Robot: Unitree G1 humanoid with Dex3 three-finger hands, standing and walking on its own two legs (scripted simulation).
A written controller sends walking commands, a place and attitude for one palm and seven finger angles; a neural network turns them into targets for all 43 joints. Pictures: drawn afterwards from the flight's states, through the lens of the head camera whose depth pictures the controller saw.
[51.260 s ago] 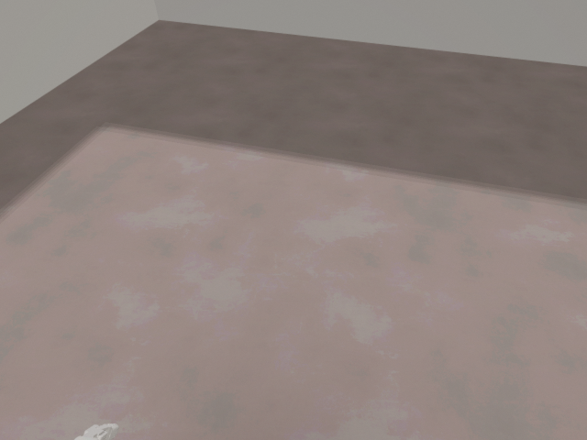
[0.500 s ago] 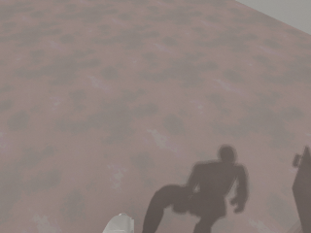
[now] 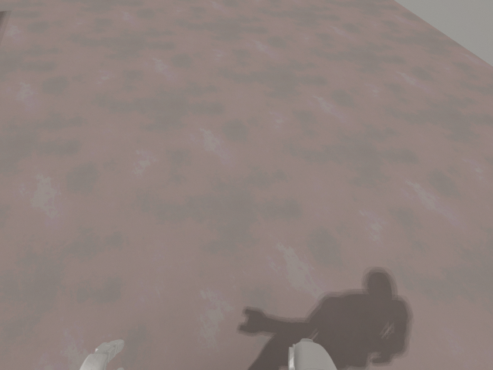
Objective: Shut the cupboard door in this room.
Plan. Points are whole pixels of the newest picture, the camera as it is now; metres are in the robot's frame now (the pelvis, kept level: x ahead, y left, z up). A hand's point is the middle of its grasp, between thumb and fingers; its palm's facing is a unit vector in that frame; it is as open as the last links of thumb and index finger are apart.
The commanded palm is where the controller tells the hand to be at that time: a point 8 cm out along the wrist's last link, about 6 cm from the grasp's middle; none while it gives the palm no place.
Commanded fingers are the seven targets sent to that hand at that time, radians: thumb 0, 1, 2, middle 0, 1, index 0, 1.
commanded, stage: turn to face it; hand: left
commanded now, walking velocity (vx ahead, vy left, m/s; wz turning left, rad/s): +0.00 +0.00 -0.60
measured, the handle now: out of the picture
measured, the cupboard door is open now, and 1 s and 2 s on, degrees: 46 46 46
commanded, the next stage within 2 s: none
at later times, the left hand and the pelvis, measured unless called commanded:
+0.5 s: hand (176, 352) +0.18 +0.13 -0.18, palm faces -0.17 -0.96 -0.22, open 7.3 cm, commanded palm none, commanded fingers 0.00 0.90 0.90 -0.20 -0.30 -0.20 -0.30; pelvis +0.10 -0.04 -0.01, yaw -14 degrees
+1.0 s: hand (178, 263) +0.35 +0.16 -0.16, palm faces -0.47 -0.85 -0.24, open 7.4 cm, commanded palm none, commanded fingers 0.00 0.90 0.90 -0.20 -0.30 -0.20 -0.30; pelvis +0.15 +0.01 +0.00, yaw -32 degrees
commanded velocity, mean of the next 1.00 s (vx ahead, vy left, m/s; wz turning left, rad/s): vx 0.00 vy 0.00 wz -0.60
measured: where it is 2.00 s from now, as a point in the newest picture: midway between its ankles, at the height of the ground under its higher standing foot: outside the picture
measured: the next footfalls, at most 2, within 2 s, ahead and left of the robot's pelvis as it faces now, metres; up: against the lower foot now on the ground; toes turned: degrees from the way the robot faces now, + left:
right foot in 0.30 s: +0.13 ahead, -0.14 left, +0.00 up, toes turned -11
left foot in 0.72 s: +0.24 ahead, +0.10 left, +0.00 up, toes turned -21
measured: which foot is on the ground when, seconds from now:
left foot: down 0.00-0.32, up 0.34-0.70, down 0.72-1.00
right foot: up 0.00-0.28, down 0.30-0.72, up 0.74-1.00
